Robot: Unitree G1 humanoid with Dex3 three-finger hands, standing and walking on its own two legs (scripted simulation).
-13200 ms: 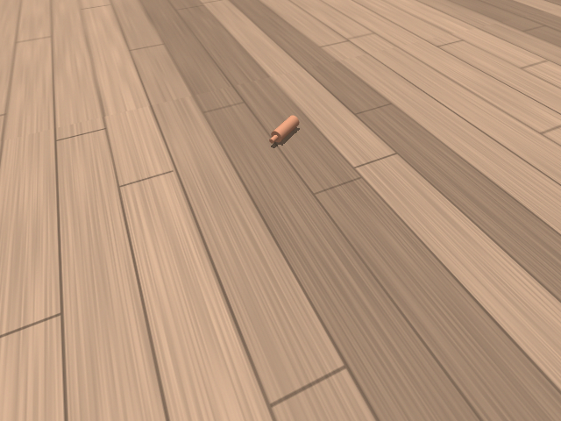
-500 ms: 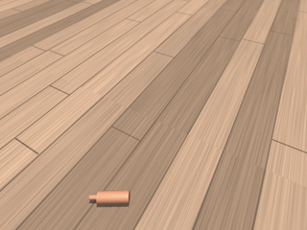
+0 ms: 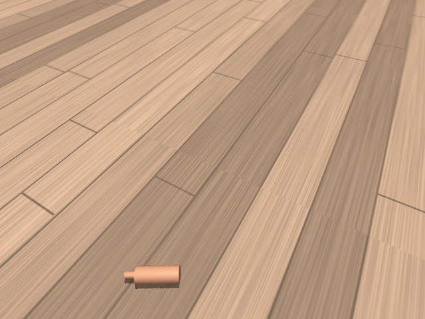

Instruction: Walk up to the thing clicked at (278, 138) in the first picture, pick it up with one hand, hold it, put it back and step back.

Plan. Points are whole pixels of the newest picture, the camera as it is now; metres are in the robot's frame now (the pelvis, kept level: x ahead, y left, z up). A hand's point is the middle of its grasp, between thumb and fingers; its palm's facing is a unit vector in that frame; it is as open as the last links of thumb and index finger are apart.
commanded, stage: stand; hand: left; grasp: from above
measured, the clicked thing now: (152, 274) +0.44 +0.29 -0.74
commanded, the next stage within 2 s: rise first in 0.16 s
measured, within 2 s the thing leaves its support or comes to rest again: neither
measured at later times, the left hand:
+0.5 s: hand out of the picture +0.14 +0.25 -0.17, palm faces -0.01 -0.94 -0.34, open 9.0 cm
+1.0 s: hand out of the picture +0.12 +0.26 -0.22, palm faces -0.13 -0.90 -0.42, open 14.1 cm
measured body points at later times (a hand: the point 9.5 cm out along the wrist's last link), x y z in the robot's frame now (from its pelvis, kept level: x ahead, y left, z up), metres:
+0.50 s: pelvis -0.02 +0.00 -0.02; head +0.04 +0.01 +0.43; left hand +0.14 +0.30 -0.14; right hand +0.08 -0.27 -0.14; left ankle +0.00 +0.13 -0.75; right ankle -0.01 -0.14 -0.75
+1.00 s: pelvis -0.01 +0.00 -0.08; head +0.07 +0.02 +0.36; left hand +0.13 +0.31 -0.19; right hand +0.16 -0.25 -0.17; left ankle +0.00 +0.13 -0.75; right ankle -0.01 -0.14 -0.75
